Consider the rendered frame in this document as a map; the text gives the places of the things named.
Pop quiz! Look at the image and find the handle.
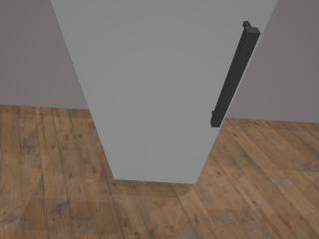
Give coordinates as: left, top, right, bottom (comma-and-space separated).
210, 21, 261, 127

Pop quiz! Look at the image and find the fridge door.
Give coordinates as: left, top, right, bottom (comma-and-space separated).
50, 0, 278, 184

